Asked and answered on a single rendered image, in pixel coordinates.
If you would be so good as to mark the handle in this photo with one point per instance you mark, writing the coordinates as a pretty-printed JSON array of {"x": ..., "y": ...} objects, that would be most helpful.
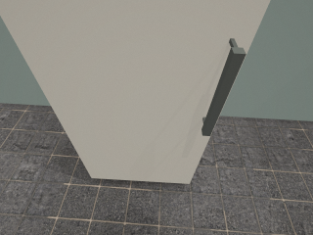
[{"x": 230, "y": 71}]

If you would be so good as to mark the fridge door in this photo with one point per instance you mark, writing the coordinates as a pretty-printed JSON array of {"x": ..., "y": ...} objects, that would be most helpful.
[{"x": 131, "y": 80}]

